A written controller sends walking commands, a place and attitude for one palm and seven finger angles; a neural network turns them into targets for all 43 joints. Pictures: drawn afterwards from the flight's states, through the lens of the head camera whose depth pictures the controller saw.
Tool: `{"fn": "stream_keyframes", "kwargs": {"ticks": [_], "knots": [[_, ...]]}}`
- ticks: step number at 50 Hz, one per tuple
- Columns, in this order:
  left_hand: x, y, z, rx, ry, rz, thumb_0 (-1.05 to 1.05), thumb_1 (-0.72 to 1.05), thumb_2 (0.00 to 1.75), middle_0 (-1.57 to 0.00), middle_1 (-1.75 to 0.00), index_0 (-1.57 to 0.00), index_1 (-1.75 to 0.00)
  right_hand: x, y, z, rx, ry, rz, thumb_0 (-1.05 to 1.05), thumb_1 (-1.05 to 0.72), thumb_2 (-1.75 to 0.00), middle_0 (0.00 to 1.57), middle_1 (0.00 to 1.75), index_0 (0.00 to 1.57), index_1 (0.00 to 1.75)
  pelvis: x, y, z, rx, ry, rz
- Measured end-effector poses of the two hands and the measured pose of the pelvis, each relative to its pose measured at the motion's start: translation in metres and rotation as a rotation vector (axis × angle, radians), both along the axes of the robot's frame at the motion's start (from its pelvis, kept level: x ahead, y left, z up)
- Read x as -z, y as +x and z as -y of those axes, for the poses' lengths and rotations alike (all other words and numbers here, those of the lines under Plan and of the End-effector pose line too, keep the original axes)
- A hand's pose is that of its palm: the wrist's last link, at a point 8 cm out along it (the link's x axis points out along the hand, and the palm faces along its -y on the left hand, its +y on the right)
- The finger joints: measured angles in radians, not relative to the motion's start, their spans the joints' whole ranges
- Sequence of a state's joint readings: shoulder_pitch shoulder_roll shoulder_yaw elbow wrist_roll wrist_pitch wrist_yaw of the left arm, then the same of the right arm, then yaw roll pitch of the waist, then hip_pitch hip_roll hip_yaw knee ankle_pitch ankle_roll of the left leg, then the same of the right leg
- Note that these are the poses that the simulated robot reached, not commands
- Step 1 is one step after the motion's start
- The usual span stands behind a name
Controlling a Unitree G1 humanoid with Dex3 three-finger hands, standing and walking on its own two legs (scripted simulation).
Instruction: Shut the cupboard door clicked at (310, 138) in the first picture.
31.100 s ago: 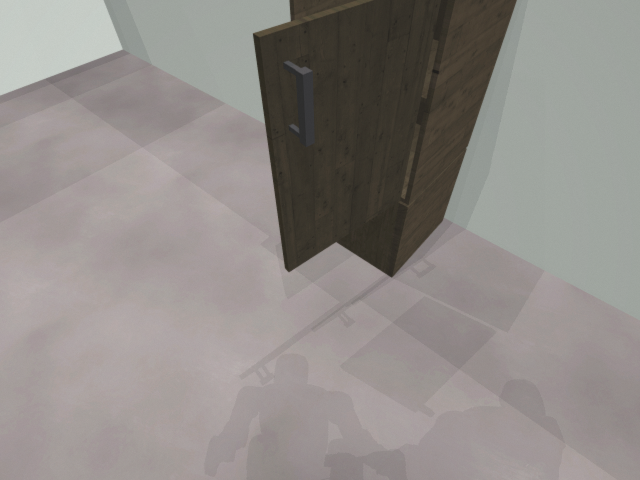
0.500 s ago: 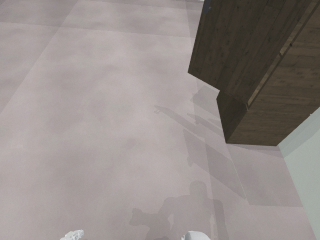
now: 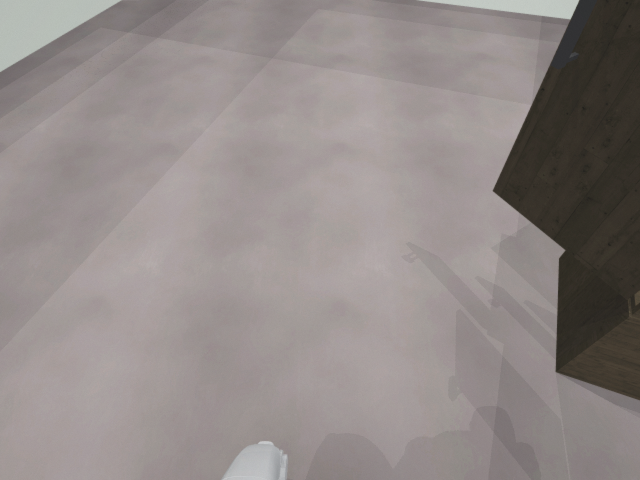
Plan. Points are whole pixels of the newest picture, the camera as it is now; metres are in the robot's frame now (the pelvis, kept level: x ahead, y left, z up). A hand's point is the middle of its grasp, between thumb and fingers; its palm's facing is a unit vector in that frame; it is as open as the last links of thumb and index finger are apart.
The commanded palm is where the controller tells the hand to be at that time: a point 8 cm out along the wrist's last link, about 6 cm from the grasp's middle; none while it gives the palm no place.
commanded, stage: walk to a spot facing it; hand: left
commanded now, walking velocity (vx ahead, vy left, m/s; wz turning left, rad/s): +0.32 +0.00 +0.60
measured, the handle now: (580, 29) +0.85 -0.48 +0.12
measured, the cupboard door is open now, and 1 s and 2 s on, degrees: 52 52 52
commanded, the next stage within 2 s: turn to face it in 0.42 s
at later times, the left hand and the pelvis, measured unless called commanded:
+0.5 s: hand (152, 463) +0.17 +0.27 -0.19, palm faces +0.31 -0.93 -0.18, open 7.4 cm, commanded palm none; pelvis +0.19 +0.08 -0.01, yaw +14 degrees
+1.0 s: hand (189, 317) +0.41 +0.26 -0.18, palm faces +0.07 -0.97 -0.22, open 7.4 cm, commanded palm none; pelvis +0.35 +0.07 -0.01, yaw +3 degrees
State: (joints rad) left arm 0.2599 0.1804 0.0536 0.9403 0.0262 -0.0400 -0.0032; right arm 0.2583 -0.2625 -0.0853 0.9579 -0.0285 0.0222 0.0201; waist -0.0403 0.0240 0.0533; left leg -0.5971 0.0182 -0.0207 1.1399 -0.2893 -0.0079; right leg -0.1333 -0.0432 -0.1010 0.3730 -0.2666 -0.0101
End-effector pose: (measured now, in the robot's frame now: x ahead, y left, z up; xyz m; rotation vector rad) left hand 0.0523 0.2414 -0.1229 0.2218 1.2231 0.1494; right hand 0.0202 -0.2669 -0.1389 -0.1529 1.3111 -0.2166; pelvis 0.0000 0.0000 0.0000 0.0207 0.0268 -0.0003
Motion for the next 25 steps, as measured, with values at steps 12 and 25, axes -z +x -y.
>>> {"fn": "stream_keyframes", "kwargs": {"ticks": [12,25], "knots": [[0.02,-0.087,0.009,-0.337,-0.071,-0.325,0.0,0.91,0.9,-0.2,-0.3,-0.2,-0.3,0.002,0.265,-0.078,-0.383,0.034,0.203,0.01,-0.91,-0.89,0.19,0.29,0.19,0.3,0.018,0.094,-0.025,-0.183,-0.004,0.008],[0.034,0.1,-0.071,-0.339,-0.078,-0.046,0.01,0.91,0.9,-0.2,-0.3,-0.19,-0.3,-0.006,0.321,-0.141,-0.399,0.006,0.18,0.01,-0.91,-0.89,0.2,0.29,0.2,0.3,0.013,0.192,-0.078,-0.251,-0.023,0.061]]}}
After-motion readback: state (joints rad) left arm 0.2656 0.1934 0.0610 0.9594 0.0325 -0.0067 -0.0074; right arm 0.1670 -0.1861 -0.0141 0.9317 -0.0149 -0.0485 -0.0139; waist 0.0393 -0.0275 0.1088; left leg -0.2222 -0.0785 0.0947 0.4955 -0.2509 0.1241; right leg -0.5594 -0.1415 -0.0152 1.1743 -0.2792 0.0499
